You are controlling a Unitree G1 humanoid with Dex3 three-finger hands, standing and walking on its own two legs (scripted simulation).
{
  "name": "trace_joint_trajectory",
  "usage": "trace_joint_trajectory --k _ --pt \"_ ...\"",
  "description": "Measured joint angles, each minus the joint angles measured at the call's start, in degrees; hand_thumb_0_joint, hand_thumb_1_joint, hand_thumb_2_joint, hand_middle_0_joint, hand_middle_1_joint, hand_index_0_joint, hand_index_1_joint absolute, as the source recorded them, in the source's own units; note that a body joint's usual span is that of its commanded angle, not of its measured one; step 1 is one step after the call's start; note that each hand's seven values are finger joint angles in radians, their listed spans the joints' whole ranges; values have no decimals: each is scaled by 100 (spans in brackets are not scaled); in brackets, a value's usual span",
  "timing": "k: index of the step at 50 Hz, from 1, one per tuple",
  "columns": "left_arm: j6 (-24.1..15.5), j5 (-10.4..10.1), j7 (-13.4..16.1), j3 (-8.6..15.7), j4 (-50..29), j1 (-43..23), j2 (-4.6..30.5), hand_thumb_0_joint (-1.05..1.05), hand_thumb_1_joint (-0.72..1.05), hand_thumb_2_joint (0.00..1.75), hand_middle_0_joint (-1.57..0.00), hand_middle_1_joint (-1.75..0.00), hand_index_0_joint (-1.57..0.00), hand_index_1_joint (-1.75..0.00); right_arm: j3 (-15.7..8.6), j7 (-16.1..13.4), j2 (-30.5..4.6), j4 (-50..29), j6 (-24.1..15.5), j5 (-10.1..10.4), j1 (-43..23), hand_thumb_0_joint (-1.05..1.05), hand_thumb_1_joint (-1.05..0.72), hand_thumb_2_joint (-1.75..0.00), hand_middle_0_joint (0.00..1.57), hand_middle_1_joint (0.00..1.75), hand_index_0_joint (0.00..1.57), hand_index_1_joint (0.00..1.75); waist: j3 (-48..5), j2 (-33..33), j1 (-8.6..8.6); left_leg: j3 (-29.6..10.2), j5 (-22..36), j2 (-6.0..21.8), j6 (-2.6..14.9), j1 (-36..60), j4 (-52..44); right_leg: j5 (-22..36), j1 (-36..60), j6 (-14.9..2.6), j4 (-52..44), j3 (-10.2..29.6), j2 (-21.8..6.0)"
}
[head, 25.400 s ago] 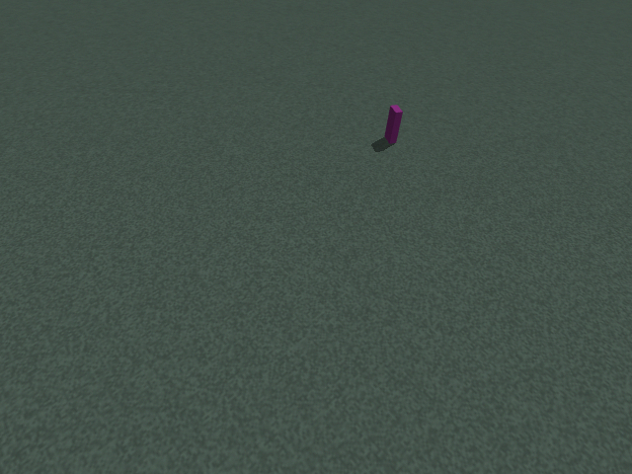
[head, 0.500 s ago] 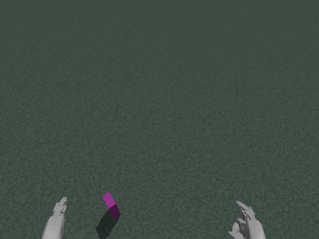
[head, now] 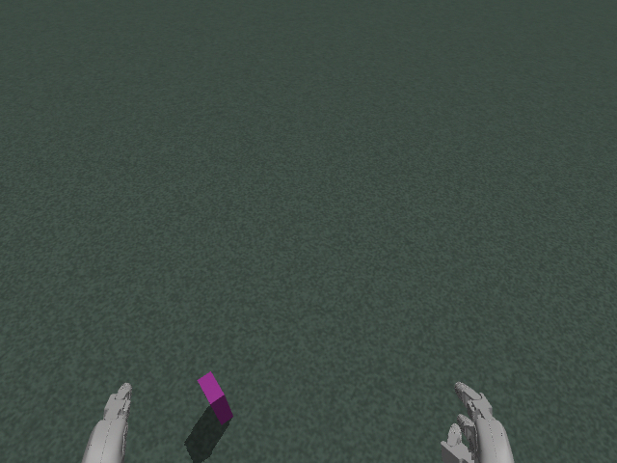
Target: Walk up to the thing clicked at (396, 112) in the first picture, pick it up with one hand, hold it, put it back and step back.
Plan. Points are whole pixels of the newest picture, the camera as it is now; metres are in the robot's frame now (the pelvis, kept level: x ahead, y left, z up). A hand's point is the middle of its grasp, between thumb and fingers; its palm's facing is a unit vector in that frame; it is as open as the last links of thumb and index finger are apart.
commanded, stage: home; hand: left
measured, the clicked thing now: (216, 399) +0.41 +0.23 -0.63
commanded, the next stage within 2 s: stand in 0.46 s
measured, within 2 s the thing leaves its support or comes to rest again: neither
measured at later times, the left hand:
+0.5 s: hand (154, 448) +0.18 +0.19 -0.06, palm faces +0.10 -0.95 -0.29, open 17.5 cm
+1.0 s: hand out of the picture +0.16 +0.21 -0.09, palm faces -0.03 -0.94 -0.33, open 9.6 cm
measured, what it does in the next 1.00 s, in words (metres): stands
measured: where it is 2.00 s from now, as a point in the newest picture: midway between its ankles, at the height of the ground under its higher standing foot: outside the picture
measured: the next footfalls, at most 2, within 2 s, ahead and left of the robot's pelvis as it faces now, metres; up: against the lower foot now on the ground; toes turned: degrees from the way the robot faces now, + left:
none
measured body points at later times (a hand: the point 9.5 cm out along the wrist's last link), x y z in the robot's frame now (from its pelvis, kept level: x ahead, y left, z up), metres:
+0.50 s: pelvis +0.01 +0.01 +0.00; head +0.02 +0.01 +0.45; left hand +0.17 +0.24 -0.04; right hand +0.16 -0.23 -0.08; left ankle +0.01 +0.14 -0.69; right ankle +0.02 -0.13 -0.69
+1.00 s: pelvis -0.01 +0.00 +0.01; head +0.01 +0.01 +0.46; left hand +0.16 +0.26 -0.07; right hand +0.14 -0.25 -0.10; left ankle +0.01 +0.14 -0.69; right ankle +0.02 -0.13 -0.69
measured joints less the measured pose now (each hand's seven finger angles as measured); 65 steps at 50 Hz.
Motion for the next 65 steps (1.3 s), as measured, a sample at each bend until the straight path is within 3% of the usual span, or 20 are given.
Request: trace_joint_trajectory --k 32,37,44,46,48,54,59,65 --pt "49 7 -2 19 -52 -8 9 -1 -53 7 -8 -8 -7 -8 -13 29 21 7 1 -12 42 2 -90 -90 20 30 21 30 0 2 10 27 -56 -10 42 69 5 -14 86 46 -51 30 -6" --pt "41 13 -5 5 -40 -1 11 -1 -36 24 -14 -18 -14 -18 -13 31 19 7 -12 -16 36 2 -90 -90 20 30 21 30 8 8 10 32 -42 -11 39 63 5 -2 74 42 -44 36 -6" --pt "45 15 -11 -3 -17 -22 6 -1 8 63 -19 -26 -19 -26 -5 19 21 5 -24 -21 51 2 -90 -90 20 30 21 30 6 16 14 17 -23 -11 38 24 16 13 42 39 -36 24 -4" --pt "-454 258 -189 -31 611 -340 124 -1 22 71 -20 -27 -19 -27 -42 213 -35 320 62 -335 -125 1 -90 -90 20 30 21 30 246 -62 77 59 26 -48 53 256 -81 23 230 17 -57 61 -39" --pt "-877 402 -407 -51 1508 -751 307 -1 37 77 -20 -28 -20 -28 -40 512 -178 786 307 -494 -347 1 -90 -90 20 30 21 30 408 -153 146 103 102 -99 81 464 -224 52 392 -1 -109 99 -86" --pt "-1355 389 -687 71 3330 -1206 640 0 70 86 -21 -29 -20 -29 -303 972 -489 1566 622 -410 -415 1 -90 -90 21 30 21 30 614 -267 173 163 305 -196 119 965 -701 191 844 46 -476 138 -174" --pt "-1481 334 -690 163 4314 -1194 746 0 83 89 -21 -29 -20 -30 -422 1027 -653 2004 677 -392 -234 1 -90 -90 20 30 21 30 694 -243 148 163 485 -206 138 1365 -1179 409 1281 99 -1018 113 -172" --pt "-1521 254 -652 157 5138 -1244 757 0 88 90 -21 -30 -20 -30 -371 1004 -664 2482 712 -316 -208 1 -90 -90 20 30 20 30 852 -221 165 186 784 -242 159 1875 -1841 714 1800 136 -1693 104 -190"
